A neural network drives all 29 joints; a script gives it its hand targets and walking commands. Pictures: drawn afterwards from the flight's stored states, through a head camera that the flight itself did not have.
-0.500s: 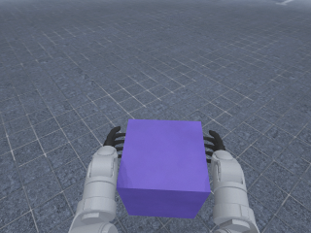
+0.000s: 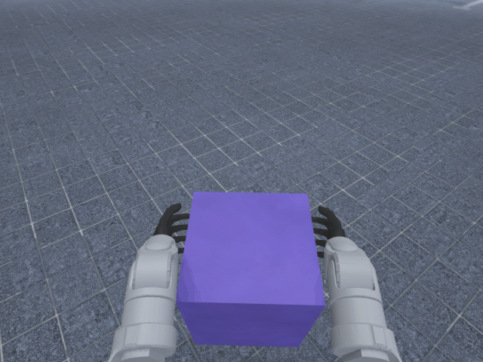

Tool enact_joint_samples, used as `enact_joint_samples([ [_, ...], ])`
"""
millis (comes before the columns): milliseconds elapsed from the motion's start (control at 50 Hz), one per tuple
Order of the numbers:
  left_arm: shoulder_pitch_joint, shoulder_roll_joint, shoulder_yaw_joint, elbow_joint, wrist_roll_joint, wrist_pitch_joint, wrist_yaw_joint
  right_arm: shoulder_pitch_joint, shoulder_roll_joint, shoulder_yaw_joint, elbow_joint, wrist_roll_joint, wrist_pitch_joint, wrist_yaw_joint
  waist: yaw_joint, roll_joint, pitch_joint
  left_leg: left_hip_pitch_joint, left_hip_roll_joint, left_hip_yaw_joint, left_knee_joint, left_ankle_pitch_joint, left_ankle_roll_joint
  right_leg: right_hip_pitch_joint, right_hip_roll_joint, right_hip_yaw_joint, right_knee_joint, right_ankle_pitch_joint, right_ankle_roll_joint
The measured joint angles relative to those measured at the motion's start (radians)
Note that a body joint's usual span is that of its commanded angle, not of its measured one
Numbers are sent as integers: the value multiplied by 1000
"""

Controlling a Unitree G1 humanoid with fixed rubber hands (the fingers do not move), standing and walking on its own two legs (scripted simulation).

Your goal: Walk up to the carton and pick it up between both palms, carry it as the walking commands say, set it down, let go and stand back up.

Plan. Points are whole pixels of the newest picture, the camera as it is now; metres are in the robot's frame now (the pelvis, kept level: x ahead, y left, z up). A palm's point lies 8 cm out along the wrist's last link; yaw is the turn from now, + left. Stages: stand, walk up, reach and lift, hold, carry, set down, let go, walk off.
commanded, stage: reach and lift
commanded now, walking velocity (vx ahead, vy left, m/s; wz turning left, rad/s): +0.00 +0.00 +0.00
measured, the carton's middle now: (248, 272) +0.30 -0.01 -0.04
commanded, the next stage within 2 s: hold in 1.14 s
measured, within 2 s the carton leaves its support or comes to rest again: neither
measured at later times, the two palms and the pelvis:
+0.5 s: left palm (161, 241) +0.30 +0.15 +0.06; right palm (332, 247) +0.30 -0.15 +0.05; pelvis +0.00 +0.00 +0.00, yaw -1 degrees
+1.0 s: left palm (159, 252) +0.28 +0.15 +0.06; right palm (336, 256) +0.28 -0.15 +0.05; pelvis -0.01 -0.01 +0.00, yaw +0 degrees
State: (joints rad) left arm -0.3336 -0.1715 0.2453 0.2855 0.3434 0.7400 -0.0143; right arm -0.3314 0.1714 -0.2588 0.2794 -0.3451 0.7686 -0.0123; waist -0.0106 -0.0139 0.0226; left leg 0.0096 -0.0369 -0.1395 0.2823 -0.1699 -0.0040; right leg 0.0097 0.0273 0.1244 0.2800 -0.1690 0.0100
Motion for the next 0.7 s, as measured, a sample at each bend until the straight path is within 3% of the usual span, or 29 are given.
enact_joint_samples([
  [280, -29, -10, 28, -1, 20, 13, -6, -22, 7, -16, 24, -25, -6, 12, 22, 8, 11, 3, -1, 7, 8, -5, 1, -2, -1, 1, 15, -7, -1],
  [700, 27, 7, -23, -43, -9, 12, -3, 50, -14, 40, -34, 24, 3, 12, 30, 13, 1, 1, 8, 8, -6, -2, -6, -7, 6, -4, 8, -5, -9],
])
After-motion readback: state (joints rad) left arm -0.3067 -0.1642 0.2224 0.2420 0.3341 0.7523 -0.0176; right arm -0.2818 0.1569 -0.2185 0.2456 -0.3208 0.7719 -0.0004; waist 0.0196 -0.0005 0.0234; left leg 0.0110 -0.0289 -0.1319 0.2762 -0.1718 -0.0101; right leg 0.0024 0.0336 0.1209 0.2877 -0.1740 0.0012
